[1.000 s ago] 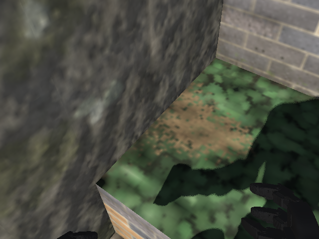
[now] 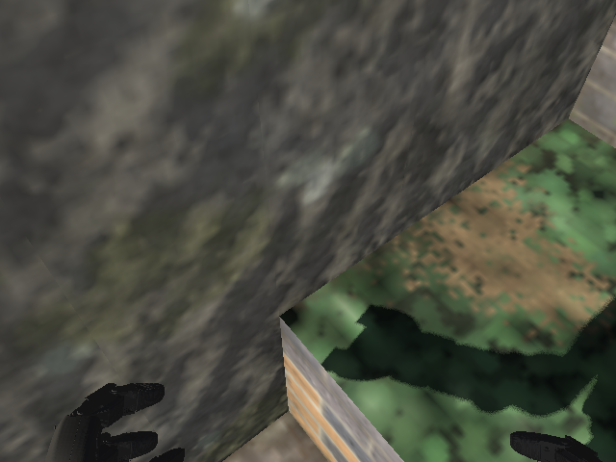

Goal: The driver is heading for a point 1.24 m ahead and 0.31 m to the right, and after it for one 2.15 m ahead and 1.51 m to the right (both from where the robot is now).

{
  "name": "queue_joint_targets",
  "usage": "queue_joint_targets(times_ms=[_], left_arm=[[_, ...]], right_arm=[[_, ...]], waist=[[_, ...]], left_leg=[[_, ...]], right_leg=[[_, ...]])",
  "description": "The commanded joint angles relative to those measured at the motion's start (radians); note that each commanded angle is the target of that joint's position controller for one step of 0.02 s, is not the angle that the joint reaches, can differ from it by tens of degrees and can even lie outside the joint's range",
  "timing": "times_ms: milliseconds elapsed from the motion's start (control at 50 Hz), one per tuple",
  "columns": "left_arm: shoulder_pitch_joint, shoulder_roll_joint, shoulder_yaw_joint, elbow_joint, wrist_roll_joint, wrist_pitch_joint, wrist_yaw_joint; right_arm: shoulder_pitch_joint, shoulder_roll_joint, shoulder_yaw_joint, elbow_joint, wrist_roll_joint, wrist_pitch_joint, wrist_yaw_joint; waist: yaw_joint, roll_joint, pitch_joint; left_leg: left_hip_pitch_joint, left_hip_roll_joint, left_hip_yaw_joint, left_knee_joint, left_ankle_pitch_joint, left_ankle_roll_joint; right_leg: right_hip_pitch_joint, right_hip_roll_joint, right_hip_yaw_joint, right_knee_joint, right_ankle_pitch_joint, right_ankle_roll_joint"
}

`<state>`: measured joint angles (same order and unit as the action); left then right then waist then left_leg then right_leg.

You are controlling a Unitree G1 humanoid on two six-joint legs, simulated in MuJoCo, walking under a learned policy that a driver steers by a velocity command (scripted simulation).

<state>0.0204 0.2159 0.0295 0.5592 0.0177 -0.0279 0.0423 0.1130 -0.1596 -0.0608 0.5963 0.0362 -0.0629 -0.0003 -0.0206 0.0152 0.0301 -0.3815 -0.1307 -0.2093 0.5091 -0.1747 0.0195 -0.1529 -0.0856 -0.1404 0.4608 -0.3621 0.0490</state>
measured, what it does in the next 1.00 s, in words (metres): stands, turning right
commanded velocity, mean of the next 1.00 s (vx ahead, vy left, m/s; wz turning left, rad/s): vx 1.00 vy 0.00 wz -0.41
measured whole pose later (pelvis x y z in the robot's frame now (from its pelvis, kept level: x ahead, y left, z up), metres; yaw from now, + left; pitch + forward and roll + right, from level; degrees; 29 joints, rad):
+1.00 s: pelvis +0.00 -0.04 +0.01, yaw -24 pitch +3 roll -1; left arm -0.01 0.11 -0.04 0.52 0.06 -0.07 -0.04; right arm 0.12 -0.14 0.03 0.61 0.00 -0.05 -0.04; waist -0.05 0.01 -0.01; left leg -0.23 0.12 0.14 0.38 -0.20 -0.05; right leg -0.16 0.10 0.24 0.34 -0.22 -0.01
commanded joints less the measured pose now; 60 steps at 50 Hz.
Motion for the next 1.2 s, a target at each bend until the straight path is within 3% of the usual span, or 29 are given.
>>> queue_joint_targets(times_ms=[20, 40, 60, 120, 220, 300, 320, 360, 380, 400, 440, 480, 520, 580, 680, 700, 740, 800, 820, 900, 980, 1040, 1100, 1120, 1160, 1200], left_arm=[[-0.071, 0.012, 0.001, -0.095, -0.001, -0.025, 0.01], [-0.075, -0.005, -0.005, -0.09, -0.017, -0.031, 0.013], [-0.066, 0.01, -0.003, -0.082, -0.02, -0.033, 0.015], [-0.055, 0.033, 0.005, -0.062, -0.023, -0.034, 0.016], [-0.028, 0.047, 0.011, -0.017, -0.024, -0.039, -0.01], [0.0, 0.032, 0.005, 0.015, -0.026, -0.044, -0.024], [-0.031, 0.025, -0.001, 0.002, -0.021, -0.045, -0.029], [-0.043, 0.011, -0.004, -0.008, -0.025, -0.046, -0.036], [-0.044, 0.002, -0.01, -0.014, -0.023, -0.039, -0.032], [-0.027, 0.01, -0.01, -0.009, 0.001, -0.039, -0.046], [-0.014, 0.011, -0.008, -0.019, 0.009, -0.04, -0.054], [-0.023, 0.019, -0.006, -0.034, 0.007, -0.043, -0.061], [-0.035, 0.055, 0.007, -0.045, 0.008, -0.048, -0.068], [-0.095, 0.061, 0.014, -0.1, 0.016, -0.053, -0.086], [-0.013, 0.041, 0.015, -0.111, -0.006, -0.044, -0.073], [-0.003, 0.021, 0.01, -0.121, -0.014, -0.048, -0.07], [0.035, 0.042, 0.019, -0.117, -0.019, -0.045, -0.061], [-0.016, 0.02, -0.001, -0.135, 0.003, -0.05, -0.064], [-0.041, 0.003, -0.011, -0.138, 0.011, -0.053, -0.069], [-0.085, -0.004, -0.021, -0.147, 0.037, -0.059, -0.077], [-0.077, -0.012, -0.035, -0.131, 0.042, -0.062, -0.078], [-0.102, -0.018, -0.047, -0.123, 0.047, -0.058, -0.077], [-0.106, -0.014, -0.048, -0.114, 0.046, -0.062, -0.071], [-0.097, -0.012, -0.042, -0.111, 0.033, -0.065, -0.063], [-0.057, 0.013, -0.026, -0.098, 0.026, -0.056, -0.047], [-0.05, 0.024, -0.016, -0.101, 0.026, -0.041, -0.037]], right_arm=[[-0.006, -0.019, 0.0, -0.077, -0.008, -0.026, 0.002], [-0.026, -0.015, 0.009, -0.074, -0.021, -0.034, 0.007], [-0.029, -0.017, 0.008, -0.075, -0.027, -0.036, 0.011], [-0.052, -0.027, 0.012, -0.077, -0.039, -0.038, 0.015], [-0.094, -0.043, 0.017, -0.085, -0.058, -0.06, 0.015], [-0.131, -0.036, 0.021, -0.11, -0.057, -0.073, 0.002], [-0.149, -0.028, 0.025, -0.12, -0.051, -0.07, -0.002], [-0.159, -0.043, 0.022, -0.133, -0.055, -0.067, -0.012], [-0.187, -0.035, 0.03, -0.148, -0.056, -0.065, -0.017], [-0.183, -0.019, 0.033, -0.147, -0.058, -0.06, -0.022], [-0.208, -0.044, 0.036, -0.152, -0.064, -0.052, -0.031], [-0.221, -0.046, 0.039, -0.153, -0.058, -0.054, -0.034], [-0.186, -0.042, 0.041, -0.146, -0.054, -0.055, -0.04], [-0.162, -0.065, 0.042, -0.131, -0.072, -0.045, -0.045], [-0.135, -0.093, 0.038, -0.112, -0.078, -0.02, -0.048], [-0.171, -0.105, 0.035, -0.117, -0.081, -0.013, -0.046], [-0.171, -0.106, 0.035, -0.117, -0.075, 0.001, -0.047], [-0.18, -0.019, 0.073, -0.136, -0.052, -0.007, -0.042], [-0.163, -0.006, 0.08, -0.131, -0.047, -0.012, -0.04], [-0.109, -0.053, 0.073, -0.101, -0.041, -0.013, -0.044], [-0.095, -0.057, 0.078, -0.077, -0.026, -0.009, -0.039], [-0.084, -0.04, 0.083, -0.061, -0.024, -0.014, -0.02], [-0.074, -0.049, 0.07, -0.043, -0.018, -0.016, -0.013], [-0.062, -0.052, 0.055, -0.045, -0.012, -0.014, -0.017], [-0.014, -0.089, 0.028, -0.035, -0.007, -0.005, -0.022], [-0.019, -0.087, 0.016, -0.051, -0.016, 0.003, -0.019]], waist=[[-0.03, 0.022, -0.239], [-0.015, 0.026, -0.258], [-0.024, 0.023, -0.269], [-0.029, 0.007, -0.242], [-0.03, 0.005, -0.163], [-0.01, 0.007, -0.153], [-0.012, 0.012, -0.149], [-0.005, 0.019, -0.149], [0.007, 0.021, -0.16], [0.0, 0.029, -0.166], [0.019, 0.028, -0.17], [0.019, -0.006, -0.15], [-0.003, -0.078, -0.139], [-0.018, -0.111, -0.12], [-0.01, 0.003, -0.182], [0.008, 0.025, -0.17], [0.012, 0.017, -0.21], [0.003, -0.068, -0.23], [-0.006, -0.081, -0.229], [0.001, -0.055, -0.25], [0.03, 0.005, -0.234], [0.023, 0.019, -0.208], [0.018, 0.043, -0.188], [0.008, 0.03, -0.183], [-0.007, 0.01, -0.194], [-0.01, -0.02, -0.144]], left_leg=[[0.071, 0.111, -0.1, -0.178, 0.259, 0.013], [0.154, 0.121, -0.101, -0.179, 0.314, 0.0], [0.19, 0.125, -0.097, -0.181, 0.345, -0.012], [0.217, 0.135, -0.067, -0.215, 0.294, -0.044], [0.142, 0.155, 0.005, -0.291, 0.113, -0.072], [0.161, 0.172, 0.052, -0.29, 0.092, -0.087], [0.164, 0.181, 0.063, -0.281, 0.092, -0.083], [0.157, 0.195, 0.088, -0.272, 0.063, -0.078], [0.174, 0.2, 0.104, -0.267, 0.054, -0.071], [0.143, 0.196, 0.121, -0.273, -0.013, -0.076], [0.141, 0.206, 0.146, -0.267, -0.075, -0.07], [0.171, 0.217, 0.183, -0.228, -0.044, -0.064], [0.229, 0.204, 0.249, -0.143, 0.021, -0.077], [0.251, 0.206, 0.302, -0.075, 0.058, -0.074], [0.311, 0.267, 0.317, -0.049, 0.095, -0.049], [0.288, 0.305, 0.324, -0.035, 0.172, -0.044], [0.3, 0.316, 0.351, -0.002, 0.206, -0.037], [0.28, 0.285, 0.376, 0.0, 0.15, -0.059], [0.281, 0.283, 0.372, -0.022, 0.134, -0.068], [0.274, 0.304, 0.343, -0.098, 0.195, -0.065], [0.285, 0.297, 0.276, -0.145, 0.264, -0.046], [0.296, 0.283, 0.23, -0.16, 0.268, -0.028], [0.269, 0.266, 0.193, -0.144, 0.298, -0.023], [0.257, 0.258, 0.176, -0.111, 0.296, -0.026], [0.216, 0.218, 0.165, -0.052, 0.24, -0.025], [0.145, 0.194, 0.145, -0.001, 0.159, -0.026]], right_leg=[[0.203, -0.002, 0.048, -0.022, 0.344, -0.006], [0.17, -0.015, 0.049, -0.049, 0.362, 0.003], [0.162, -0.022, 0.055, -0.063, 0.366, 0.003], [0.136, -0.036, 0.082, -0.113, 0.312, -0.01], [0.117, -0.015, 0.137, -0.141, 0.26, -0.025], [0.058, -0.001, 0.189, -0.138, 0.227, -0.043], [0.041, -0.003, 0.213, -0.135, 0.254, -0.052], [0.013, 0.016, 0.237, -0.101, 0.24, -0.063], [-0.006, 0.02, 0.251, -0.103, 0.233, -0.072], [-0.003, 0.054, 0.261, -0.097, 0.192, -0.075], [-0.025, 0.065, 0.285, -0.084, 0.148, -0.09], [-0.084, 0.053, 0.34, -0.112, 0.125, -0.093], [-0.148, 0.033, 0.422, -0.175, 0.09, -0.103], [-0.191, 0.052, 0.467, -0.166, 0.136, -0.117], [-0.197, 0.105, 0.429, 0.022, 0.379, -0.123], [-0.2, 0.098, 0.425, 0.053, 0.452, -0.127], [-0.187, 0.108, 0.422, 0.096, 0.522, -0.134], [-0.113, 0.051, 0.506, -0.048, 0.588, -0.13], [-0.082, 0.041, 0.52, -0.088, 0.614, -0.127], [0.039, 0.049, 0.462, -0.098, 0.681, -0.085], [0.054, 0.035, 0.386, -0.136, 0.593, -0.056], [0.026, 0.034, 0.324, -0.158, 0.538, -0.024], [0.032, 0.034, 0.281, -0.157, 0.534, -0.007], [0.023, 0.035, 0.255, -0.132, 0.535, -0.001], [0.017, 0.06, 0.214, -0.077, 0.444, -0.002], [-0.026, 0.052, 0.19, -0.06, 0.371, -0.013]])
